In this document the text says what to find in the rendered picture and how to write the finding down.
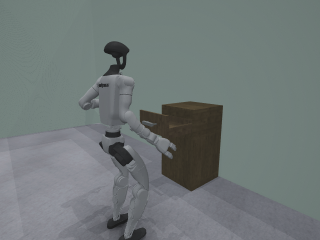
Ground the drawer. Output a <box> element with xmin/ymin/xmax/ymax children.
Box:
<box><xmin>139</xmin><ymin>109</ymin><xmax>192</xmax><ymax>139</ymax></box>

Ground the handle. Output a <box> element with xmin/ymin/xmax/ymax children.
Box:
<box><xmin>142</xmin><ymin>120</ymin><xmax>157</xmax><ymax>127</ymax></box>

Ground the cabinet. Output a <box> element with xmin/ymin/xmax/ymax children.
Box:
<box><xmin>161</xmin><ymin>101</ymin><xmax>223</xmax><ymax>192</ymax></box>

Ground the humanoid robot torso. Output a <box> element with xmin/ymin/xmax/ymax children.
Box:
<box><xmin>99</xmin><ymin>71</ymin><xmax>125</xmax><ymax>157</ymax></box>

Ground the robot left upper arm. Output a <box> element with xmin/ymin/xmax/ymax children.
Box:
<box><xmin>78</xmin><ymin>76</ymin><xmax>102</xmax><ymax>110</ymax></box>

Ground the robot right forearm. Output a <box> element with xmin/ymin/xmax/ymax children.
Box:
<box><xmin>124</xmin><ymin>111</ymin><xmax>159</xmax><ymax>145</ymax></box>

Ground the robot left forearm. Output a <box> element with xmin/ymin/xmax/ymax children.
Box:
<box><xmin>90</xmin><ymin>99</ymin><xmax>99</xmax><ymax>109</ymax></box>

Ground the robot right upper arm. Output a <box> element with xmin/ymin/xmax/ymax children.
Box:
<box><xmin>117</xmin><ymin>75</ymin><xmax>135</xmax><ymax>124</ymax></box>

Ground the right robot shin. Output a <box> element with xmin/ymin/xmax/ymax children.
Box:
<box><xmin>124</xmin><ymin>188</ymin><xmax>150</xmax><ymax>239</ymax></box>

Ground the right robot hand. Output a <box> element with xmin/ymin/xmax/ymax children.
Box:
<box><xmin>155</xmin><ymin>137</ymin><xmax>177</xmax><ymax>159</ymax></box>

